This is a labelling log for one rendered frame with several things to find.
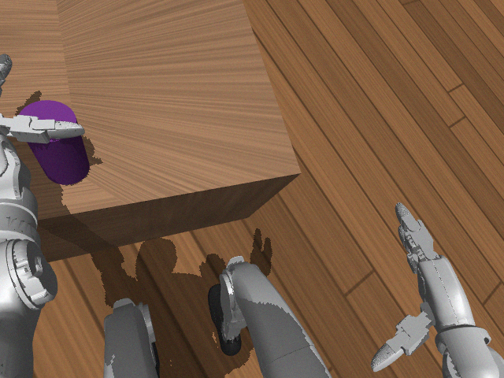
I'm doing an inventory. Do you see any left robot arm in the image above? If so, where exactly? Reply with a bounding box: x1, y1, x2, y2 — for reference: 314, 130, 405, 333
0, 135, 57, 378

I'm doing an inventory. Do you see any right robot foot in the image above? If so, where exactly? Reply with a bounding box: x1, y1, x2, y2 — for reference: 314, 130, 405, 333
208, 283, 242, 356

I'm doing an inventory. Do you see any can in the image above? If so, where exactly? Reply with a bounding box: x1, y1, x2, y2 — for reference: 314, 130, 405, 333
19, 100, 90, 185

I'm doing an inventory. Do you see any right robot arm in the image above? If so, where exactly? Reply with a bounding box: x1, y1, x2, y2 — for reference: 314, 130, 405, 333
435, 324, 504, 378

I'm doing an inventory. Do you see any left robot hand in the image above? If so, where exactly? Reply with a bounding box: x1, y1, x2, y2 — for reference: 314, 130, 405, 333
0, 54, 85, 143

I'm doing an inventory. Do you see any right robot hand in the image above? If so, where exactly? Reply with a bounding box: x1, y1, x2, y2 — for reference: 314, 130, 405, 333
371, 202, 476, 372

